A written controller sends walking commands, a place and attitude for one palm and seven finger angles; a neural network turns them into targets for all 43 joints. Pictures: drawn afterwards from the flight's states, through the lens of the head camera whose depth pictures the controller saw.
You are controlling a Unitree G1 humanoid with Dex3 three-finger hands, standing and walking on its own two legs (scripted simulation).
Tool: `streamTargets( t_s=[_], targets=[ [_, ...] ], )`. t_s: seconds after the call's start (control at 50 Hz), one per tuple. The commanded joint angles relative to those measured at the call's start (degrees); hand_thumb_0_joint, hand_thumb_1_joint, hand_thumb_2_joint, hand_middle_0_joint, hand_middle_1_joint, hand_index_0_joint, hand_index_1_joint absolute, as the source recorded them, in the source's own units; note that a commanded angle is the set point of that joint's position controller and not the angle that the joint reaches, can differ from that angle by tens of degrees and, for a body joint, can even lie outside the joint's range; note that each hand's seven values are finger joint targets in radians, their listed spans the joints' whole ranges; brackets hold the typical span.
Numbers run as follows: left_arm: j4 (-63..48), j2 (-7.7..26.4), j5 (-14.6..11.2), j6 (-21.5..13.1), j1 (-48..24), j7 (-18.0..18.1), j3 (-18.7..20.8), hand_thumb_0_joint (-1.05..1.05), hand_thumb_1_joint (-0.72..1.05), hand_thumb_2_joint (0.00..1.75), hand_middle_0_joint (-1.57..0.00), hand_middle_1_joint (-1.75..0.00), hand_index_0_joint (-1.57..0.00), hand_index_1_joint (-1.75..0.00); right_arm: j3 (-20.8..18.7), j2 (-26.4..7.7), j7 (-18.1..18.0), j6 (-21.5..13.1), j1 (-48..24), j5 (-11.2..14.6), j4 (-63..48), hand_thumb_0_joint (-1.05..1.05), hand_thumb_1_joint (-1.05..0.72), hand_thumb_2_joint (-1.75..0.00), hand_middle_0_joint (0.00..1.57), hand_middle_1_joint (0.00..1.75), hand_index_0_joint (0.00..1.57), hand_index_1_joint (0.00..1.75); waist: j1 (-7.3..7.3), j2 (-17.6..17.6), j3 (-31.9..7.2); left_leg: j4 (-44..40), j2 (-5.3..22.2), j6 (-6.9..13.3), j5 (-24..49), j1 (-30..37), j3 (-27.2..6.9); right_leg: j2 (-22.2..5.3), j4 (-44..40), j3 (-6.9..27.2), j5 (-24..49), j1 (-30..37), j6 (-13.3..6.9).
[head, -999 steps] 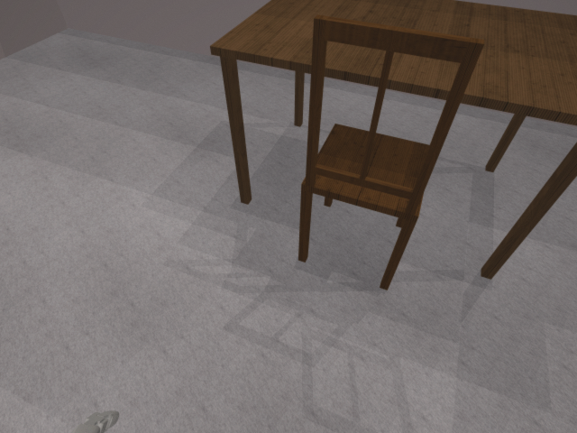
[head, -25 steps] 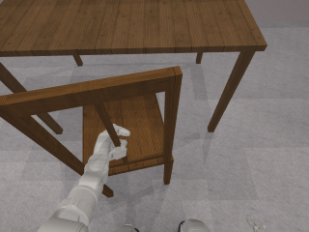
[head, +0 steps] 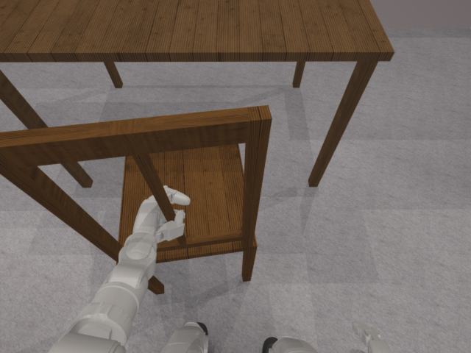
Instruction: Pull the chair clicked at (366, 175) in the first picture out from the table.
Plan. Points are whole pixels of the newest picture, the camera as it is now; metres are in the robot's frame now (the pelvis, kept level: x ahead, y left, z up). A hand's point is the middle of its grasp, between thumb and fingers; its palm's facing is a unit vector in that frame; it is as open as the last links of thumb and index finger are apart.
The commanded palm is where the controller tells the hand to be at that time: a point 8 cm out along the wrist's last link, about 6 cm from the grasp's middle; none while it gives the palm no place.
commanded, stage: step backward, pulling the chair out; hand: left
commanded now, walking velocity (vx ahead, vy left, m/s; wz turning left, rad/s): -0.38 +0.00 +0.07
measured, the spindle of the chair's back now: (166, 208) +0.36 +0.15 -0.04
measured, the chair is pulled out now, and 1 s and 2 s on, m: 0.26 0.44 0.58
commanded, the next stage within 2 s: stop walking, hand still on the chair in 1.64 s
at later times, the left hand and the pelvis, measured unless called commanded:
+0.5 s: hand (175, 263) +0.26 +0.13 -0.06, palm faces +0.02 -0.98 -0.20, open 5.0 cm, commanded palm +0.24 +0.18 -0.05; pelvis -0.09 -0.02 +0.01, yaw +1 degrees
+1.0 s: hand (169, 332) +0.15 +0.12 -0.06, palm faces +0.03 -0.98 -0.20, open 5.0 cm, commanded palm +0.14 +0.17 -0.06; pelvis -0.18 -0.02 +0.00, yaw +3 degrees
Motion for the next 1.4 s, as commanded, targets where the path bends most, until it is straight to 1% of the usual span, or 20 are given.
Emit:
streamTargets(
  t_s=[0.0, 0.12, 0.16, 0.2, 0.26, 0.34, 0.4, 0.46, 0.54, 0.62, 0.74, 0.82, 0.9, 1.02, 1.1, 1.18, 1.22, 1.26, 1.32, 1.38],
  targets=[
    [-9.0, 12.0, 2.4, -5.0, -17.4, 0.8, 3.1, 0.0, 0.9, 0.9, -0.5, -1.45, -0.5, -1.45, -4.5, -10.2, -1.4, -2.5, 2.9, 0.6, -4.3, 0.0, -0.9, -0.9, 0.2, 0.3, 0.2, 0.3, -1.78, -4.4, -27.8, 1.6, 1.4, 2.7, 9.8, 11.8, 1.2, -11.1, -6.9, 8.0, 16.1, 8.4, -2.5],
    [-6.2, 11.4, 1.6, -4.2, -14.5, 1.3, 4.0, 0.0, 0.9, 0.9, -0.5, -1.45, -0.5, -1.45, -2.7, -9.2, -1.6, -3.4, -0.6, 0.8, -4.6, 0.0, -0.9, -0.9, 0.2, 0.3, 0.2, 0.3, 0.16, -10.2, -23.3, 8.0, -2.9, 2.0, -11.5, 7.6, -0.2, -19.6, -12.5, 10.6, 5.2, 4.8, -6.4],
    [-6.7, 9.5, 1.4, -3.8, -14.2, 1.3, 2.9, 0.0, 0.9, 0.9, -0.5, -1.45, -0.5, -1.45, -2.2, -10.1, -2.0, -4.0, 1.1, 0.5, -4.2, 0.0, -0.9, -0.9, 0.2, 0.3, 0.2, 0.3, -0.67, -10.4, -23.3, -6.1, -0.1, 3.4, 1.4, 10.6, -1.5, -13.9, -6.7, 4.9, 8.1, 6.7, -2.8],
    [-8.3, 8.4, 1.5, -4.0, -15.4, 1.3, 2.2, 0.0, 0.9, 0.9, -0.5, -1.45, -0.5, -1.45, -3.0, -12.3, -2.1, -3.5, 0.2, 0.0, -5.5, 0.0, -0.9, -0.9, 0.2, 0.3, 0.2, 0.3, -0.26, 1.2, -22.4, -11.3, 8.5, 7.6, 19.2, 12.8, -10.9, -5.1, 3.2, 1.4, 6.3, 3.7, 1.0],
    [-13.1, 5.5, 2.0, -4.0, -20.3, 0.6, 0.1, 0.0, 0.9, 0.9, -0.5, -1.45, -0.5, -1.45, -2.4, -9.2, -0.5, -2.3, 0.1, -1.3, -5.8, 0.0, -0.9, -0.9, 0.2, 0.3, 0.2, 0.3, -0.4, 14.3, -26.2, -9.3, 13.4, 11.1, 34.2, 18.2, -13.4, -4.3, 12.3, 3.5, -11.1, -0.8, 0.0],
    [-11.3, 5.7, 2.3, -3.9, -18.6, 0.7, 0.8, 0.0, 0.9, 0.9, -0.5, -1.45, -0.5, -1.45, -3.4, -10.2, 0.7, -2.7, 3.7, -0.9, -4.5, 0.0, -0.9, -0.9, 0.2, 0.3, 0.2, 0.3, -0.77, 9.0, -28.0, -0.7, 11.6, 9.5, 47.9, 27.6, -9.3, -3.7, -1.3, 3.4, -0.1, 2.3, -0.6],
    [-9.4, 8.8, 3.2, -4.8, -17.5, 0.2, 2.1, 0.0, 0.9, 0.9, -0.5, -1.45, -0.5, -1.45, -3.5, -10.2, 0.1, -2.3, 3.0, -0.1, -5.1, 0.0, -0.9, -0.9, 0.2, 0.3, 0.2, 0.3, -1.08, 1.3, -28.6, 3.1, 6.0, 4.5, 32.6, 16.9, -2.6, -9.0, -7.6, 6.1, 32.8, 15.4, -2.0],
    [-9.9, 13.2, 2.2, -4.0, -17.5, 0.6, 4.7, 0.0, 0.9, 0.9, -0.5, -1.45, -0.5, -1.45, -4.2, -10.9, -1.4, -1.9, 1.0, 1.0, -6.0, 0.0, -0.9, -0.9, 0.2, 0.3, 0.2, 0.3, -0.98, -8.5, -30.2, 10.1, -2.2, 0.9, -5.5, 5.9, 1.0, -19.9, -6.1, 12.8, 48.2, 20.6, -7.1],
    [-10.3, 11.8, 1.7, -2.4, -13.8, 0.8, 4.5, 0.0, 0.9, 0.9, -0.5, -1.45, -0.5, -1.45, -2.2, -9.5, -1.8, -1.9, -0.7, 0.5, -6.4, 0.0, -0.9, -0.9, 0.2, 0.3, 0.2, 0.3, -0.08, -7.3, -27.8, 3.7, -1.7, 1.4, -11.3, 6.4, -1.7, -20.8, -6.4, 10.0, 31.0, 15.2, -6.6],
    [-12.8, 9.5, 1.3, -1.6, -14.9, 1.1, 3.1, 0.0, 0.9, 0.9, -0.5, -1.45, -0.5, -1.45, -3.1, -11.6, -2.3, -0.7, -0.4, 0.4, -7.5, 0.0, -0.9, -0.9, 0.2, 0.3, 0.2, 0.3, -0.27, -1.3, -27.1, -8.1, 7.1, 6.6, 24.4, 15.0, -7.0, -6.7, 1.7, 2.4, 15.5, 8.9, 1.1],
    [-14.2, 7.0, 1.8, -2.0, -17.1, 0.4, 1.0, 0.0, 0.9, 0.9, -0.5, -1.45, -0.5, -1.45, -3.1, -10.1, -1.2, 0.2, -0.7, -0.3, -7.8, 0.0, -0.9, -0.9, 0.2, 0.3, 0.2, 0.3, 0.24, 12.6, -24.9, -9.0, 10.2, 8.8, 16.6, 8.0, -6.5, -4.7, 7.0, 2.5, -4.2, 8.4, -0.4],
    [-12.8, 10.2, 1.5, -2.9, -16.9, 0.8, 2.5, 0.0, 0.9, 0.9, -0.5, -1.45, -0.5, -1.45, -3.8, -10.0, -1.8, -0.6, 1.0, 0.7, -7.6, 0.0, -0.9, -0.9, 0.2, 0.3, 0.2, 0.3, -0.71, -4.0, -25.8, -0.1, 2.4, 4.3, -0.1, 3.4, -0.4, -12.1, -4.1, 10.7, 9.4, 11.5, -3.0],
    [-7.6, 13.4, 1.8, -2.2, -15.8, 1.7, 4.8, 0.0, 0.9, 0.9, -0.5, -1.45, -0.5, -1.45, -3.8, -10.4, -2.0, -2.2, 0.6, 1.0, -4.6, 0.0, -0.9, -0.9, 0.2, 0.3, 0.2, 0.3, 0.84, -13.9, -22.6, 27.4, -6.3, 1.7, -20.2, 8.9, 0.7, -24.3, -22.7, 18.6, -18.6, -6.4, -9.9],
    [-6.1, 10.3, 1.1, -1.4, -16.3, 1.2, 3.5, 0.0, 0.9, 0.9, -0.5, -1.45, -0.5, -1.45, -1.3, -10.4, -2.4, -3.6, 3.2, 0.7, -3.2, 0.0, -0.9, -0.9, 0.2, 0.3, 0.2, 0.3, -0.03, -6.3, -22.7, -13.4, -2.4, 3.2, -8.2, 12.7, 2.0, -14.0, -6.6, 6.2, -2.8, 4.2, -1.2],
    [-12.5, 6.5, 1.0, -0.8, -23.5, 0.4, 1.2, 0.0, 0.9, 0.9, -0.5, -1.45, -0.5, -1.45, -2.7, -10.4, -1.6, -1.7, 1.1, -0.8, -5.4, 0.0, -0.9, -0.9, 0.2, 0.3, 0.2, 0.3, 0.72, 14.5, -24.2, -12.5, 14.3, 11.6, 19.8, 10.5, -10.2, -4.5, 18.4, 2.2, -10.7, 0.7, 1.0],
    [-8.0, 5.0, 1.8, -2.3, -23.3, 0.8, 1.3, 0.0, 0.9, 0.9, -0.5, -1.45, -0.5, -1.45, -3.5, -10.9, -0.2, -2.4, 3.9, -0.1, -2.6, 0.0, -0.9, -0.9, 0.2, 0.3, 0.2, 0.3, 0.45, 5.9, -25.5, 3.1, 11.6, 8.3, 48.8, 24.7, -5.6, -5.2, -0.3, 2.3, 3.8, 3.5, -1.7],
    [-6.2, 6.2, 2.1, -3.0, -23.4, 0.7, 1.1, 0.0, 0.9, 0.9, -0.5, -1.45, -0.5, -1.45, -3.5, -10.8, -0.2, -2.4, 5.1, 0.5, -2.7, 0.0, -0.9, -0.9, 0.2, 0.3, 0.2, 0.3, -0.51, -3.6, -29.5, 11.6, 5.6, 3.3, 33.5, 14.8, -0.5, -11.5, -5.8, 7.6, 39.0, 19.2, -4.6],
    [-3.8, 7.2, 1.9, -3.3, -23.1, 0.1, 1.1, 0.0, 0.9, 0.9, -0.5, -1.45, -0.5, -1.45, -2.9, -9.9, -0.5, -3.4, 3.3, 1.2, -3.9, 0.0, -0.9, -0.9, 0.2, 0.3, 0.2, 0.3, 0.02, -9.1, -24.9, 19.5, -2.8, 0.1, -17.7, -0.4, -1.2, -24.6, -7.8, 16.2, 51.5, 20.2, -11.7],
    [-4.4, 10.8, 2.0, -1.9, -19.5, 0.5, 4.3, 0.0, 0.9, 0.9, -0.5, -1.45, -0.5, -1.45, -3.1, -10.7, -1.5, -2.9, 2.8, 1.1, -3.0, 0.0, -0.9, -0.9, 0.2, 0.3, 0.2, 0.3, 0.4, -9.2, -28.0, 10.5, -1.4, 0.8, -18.1, 2.7, -2.8, -24.0, -3.8, 12.6, 48.3, 20.8, -10.2],
    [-9.2, 9.7, 1.3, -2.1, -17.4, 0.8, 2.9, 0.0, 0.9, 0.9, -0.5, -1.45, -0.5, -1.45, -1.5, -9.4, -2.2, -2.2, 0.8, 0.7, -4.4, 0.0, -0.9, -0.9, 0.2, 0.3, 0.2, 0.3, -0.85, -7.0, -30.1, -7.1, -1.0, 1.4, 6.6, 12.2, 1.2, -17.3, 1.5, 6.4, 36.1, 17.6, -3.9]
  ],
)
